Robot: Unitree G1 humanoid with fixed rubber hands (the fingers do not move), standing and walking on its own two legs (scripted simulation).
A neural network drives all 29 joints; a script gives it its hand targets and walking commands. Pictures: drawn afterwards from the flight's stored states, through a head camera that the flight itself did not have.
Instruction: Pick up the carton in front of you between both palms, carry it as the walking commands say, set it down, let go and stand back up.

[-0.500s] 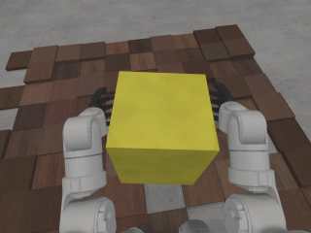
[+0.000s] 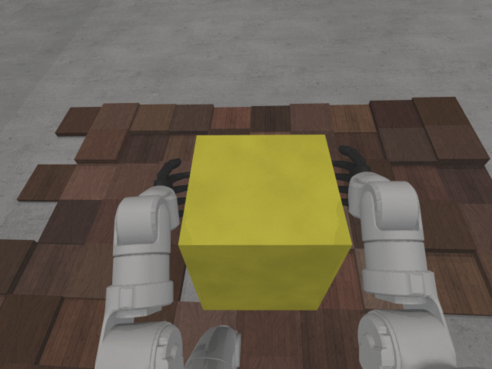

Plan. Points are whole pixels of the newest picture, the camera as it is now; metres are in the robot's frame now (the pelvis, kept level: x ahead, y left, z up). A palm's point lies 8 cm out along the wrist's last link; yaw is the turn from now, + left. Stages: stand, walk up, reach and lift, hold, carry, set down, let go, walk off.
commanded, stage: carry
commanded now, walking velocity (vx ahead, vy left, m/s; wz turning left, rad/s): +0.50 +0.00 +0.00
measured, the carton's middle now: (260, 227) +0.34 +0.03 +0.00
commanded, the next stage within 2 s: none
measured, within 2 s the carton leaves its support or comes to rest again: neither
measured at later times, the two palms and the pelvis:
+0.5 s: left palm (220, 38) +0.70 +0.12 +0.15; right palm (372, 38) +0.66 -0.18 +0.16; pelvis +0.32 +0.02 +0.03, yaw -4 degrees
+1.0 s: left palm out of the picture +1.00 +0.10 +0.15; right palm out of the picture +1.00 -0.20 +0.15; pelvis +0.63 -0.03 +0.01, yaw -4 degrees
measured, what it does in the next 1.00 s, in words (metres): walks ahead: left foot, then right foot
